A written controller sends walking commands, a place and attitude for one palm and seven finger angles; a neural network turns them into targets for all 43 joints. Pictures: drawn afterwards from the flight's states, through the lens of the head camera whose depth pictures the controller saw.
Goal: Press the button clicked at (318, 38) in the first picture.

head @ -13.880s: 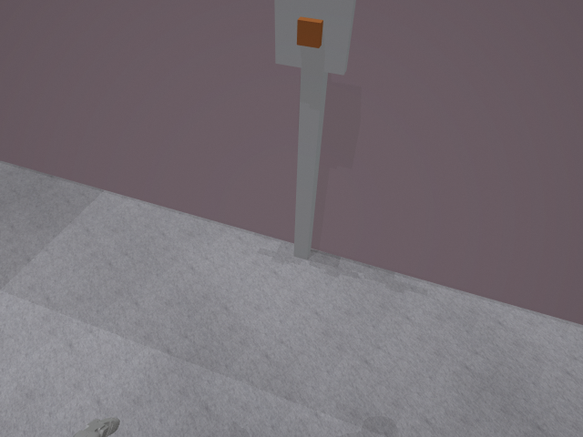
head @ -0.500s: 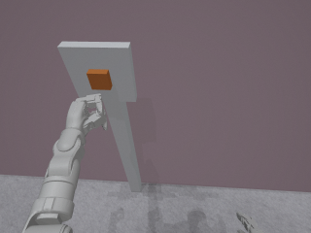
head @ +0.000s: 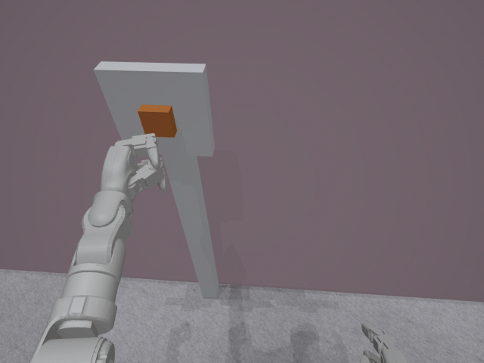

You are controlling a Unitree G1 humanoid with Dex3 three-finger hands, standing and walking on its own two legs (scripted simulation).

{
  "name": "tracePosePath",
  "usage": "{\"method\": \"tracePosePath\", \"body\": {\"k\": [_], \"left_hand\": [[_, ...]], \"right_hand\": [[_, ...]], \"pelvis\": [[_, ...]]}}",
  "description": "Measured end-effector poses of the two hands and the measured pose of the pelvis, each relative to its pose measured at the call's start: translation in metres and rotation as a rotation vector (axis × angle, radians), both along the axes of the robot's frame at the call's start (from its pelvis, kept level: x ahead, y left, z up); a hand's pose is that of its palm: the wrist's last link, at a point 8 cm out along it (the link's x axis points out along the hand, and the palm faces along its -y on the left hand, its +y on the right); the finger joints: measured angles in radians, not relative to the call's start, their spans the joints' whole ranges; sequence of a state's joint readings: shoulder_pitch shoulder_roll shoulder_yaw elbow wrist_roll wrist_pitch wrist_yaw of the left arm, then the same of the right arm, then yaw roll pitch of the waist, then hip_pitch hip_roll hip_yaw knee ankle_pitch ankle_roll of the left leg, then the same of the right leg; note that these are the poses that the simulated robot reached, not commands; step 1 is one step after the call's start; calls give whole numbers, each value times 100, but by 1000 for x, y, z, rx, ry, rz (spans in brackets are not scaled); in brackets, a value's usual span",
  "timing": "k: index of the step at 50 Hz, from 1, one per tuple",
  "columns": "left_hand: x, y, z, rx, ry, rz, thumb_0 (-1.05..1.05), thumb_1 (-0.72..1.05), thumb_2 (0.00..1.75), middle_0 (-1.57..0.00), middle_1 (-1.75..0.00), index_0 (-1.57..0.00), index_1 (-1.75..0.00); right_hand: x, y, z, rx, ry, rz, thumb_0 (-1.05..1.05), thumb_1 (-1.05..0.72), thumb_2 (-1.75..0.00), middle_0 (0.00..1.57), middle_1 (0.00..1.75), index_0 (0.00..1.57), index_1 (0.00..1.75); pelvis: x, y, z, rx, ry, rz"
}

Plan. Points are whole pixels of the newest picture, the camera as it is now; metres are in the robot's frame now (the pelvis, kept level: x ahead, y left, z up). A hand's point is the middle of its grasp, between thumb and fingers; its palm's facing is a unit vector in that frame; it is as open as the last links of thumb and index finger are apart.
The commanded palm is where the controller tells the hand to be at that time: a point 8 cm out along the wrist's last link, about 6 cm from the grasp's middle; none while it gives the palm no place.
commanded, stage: aim a knuckle at the button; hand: left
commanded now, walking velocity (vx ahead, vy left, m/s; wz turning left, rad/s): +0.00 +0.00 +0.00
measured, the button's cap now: (158, 120) +0.48 +0.18 +0.17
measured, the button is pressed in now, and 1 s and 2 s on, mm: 0 0 7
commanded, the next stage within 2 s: press the button with the knuckle in 0.74 s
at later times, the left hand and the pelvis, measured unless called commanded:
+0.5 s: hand (162, 174) +0.38 +0.16 +0.13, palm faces +0.00 -1.00 -0.02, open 3.1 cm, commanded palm +0.35 +0.20 +0.13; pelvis +0.00 +0.01 +0.00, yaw +0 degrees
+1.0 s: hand (164, 170) +0.38 +0.15 +0.13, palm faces -0.01 -1.00 -0.01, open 3.1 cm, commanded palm +0.37 +0.21 +0.13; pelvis +0.00 +0.01 +0.00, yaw +1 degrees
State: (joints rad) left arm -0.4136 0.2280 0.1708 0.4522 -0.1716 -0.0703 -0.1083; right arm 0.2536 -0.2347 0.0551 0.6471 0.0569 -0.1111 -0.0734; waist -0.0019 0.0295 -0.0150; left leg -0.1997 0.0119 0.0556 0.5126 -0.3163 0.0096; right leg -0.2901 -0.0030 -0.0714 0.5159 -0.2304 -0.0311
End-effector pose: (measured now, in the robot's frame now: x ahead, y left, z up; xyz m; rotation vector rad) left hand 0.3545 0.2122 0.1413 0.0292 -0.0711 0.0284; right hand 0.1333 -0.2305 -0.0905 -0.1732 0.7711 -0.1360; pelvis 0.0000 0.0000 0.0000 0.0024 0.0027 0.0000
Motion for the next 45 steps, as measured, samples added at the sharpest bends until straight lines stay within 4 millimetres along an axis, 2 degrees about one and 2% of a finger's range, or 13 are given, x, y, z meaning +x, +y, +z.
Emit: {"method": "tracePosePath", "body": {"k": [4, 10, 13, 20, 27, 33, 37, 45], "left_hand": [[5, 3, 0, 10, 36, -18, 2, 90, 90, -130, -150, -130, -150], [8, -12, -12, -29, 76, -62, 2, 90, 90, -130, -150, -130, -150], [7, -14, -12, -30, 49, -52, 2, 90, 90, -130, -150, -130, -150], [3, -4, 0, -3, 3, -20, 2, 90, 90, -130, -149, -130, -150], [-1, -4, -11, -13, 71, -37, 2, 90, 90, -130, -150, -130, -150], [-2, -10, -5, -19, 25, -43, 2, 90, 90, -130, -150, -130, -150], [4, -6, -2, -20, 25, -28, 2, 90, 90, -130, -149, -130, -150], [4, 3, -11, -12, 74, -24, 2, 90, 90, -130, -150, -130, -150]], "right_hand": [[-4, -2, -3, -6, 18, -4, 1, -91, -90, 21, 30, 20, 30], [-5, -2, -4, -10, 20, -12, 1, -91, -90, 21, 30, 20, 30], [-5, -1, -1, -9, 8, -17, 1, -91, -90, 21, 30, 20, 30], [1, 4, 2, 6, -12, -12, 1, -91, -90, 21, 30, 20, 30], [9, 7, 2, 2, -15, 9, 1, -91, -90, 21, 30, 20, 30], [13, 10, 4, -1, -32, 16, 1, -91, -90, 21, 30, 20, 30], [14, 10, 6, -2, -30, 14, 1, -91, -90, 21, 30, 20, 30], [8, 7, 3, -6, -7, 3, 1, -91, -90, 21, 30, 20, 30]], "pelvis": [[-1, 2, 0, -3, 6, 9], [0, 5, 0, 0, 19, 4], [2, 6, 0, 1, 17, -5], [4, 6, 0, -1, 6, -8], [2, 8, 0, -3, 8, 5], [3, 9, 0, -2, 5, 3], [3, 7, 0, -2, 4, 2], [3, 9, 0, -5, 12, 3]]}}
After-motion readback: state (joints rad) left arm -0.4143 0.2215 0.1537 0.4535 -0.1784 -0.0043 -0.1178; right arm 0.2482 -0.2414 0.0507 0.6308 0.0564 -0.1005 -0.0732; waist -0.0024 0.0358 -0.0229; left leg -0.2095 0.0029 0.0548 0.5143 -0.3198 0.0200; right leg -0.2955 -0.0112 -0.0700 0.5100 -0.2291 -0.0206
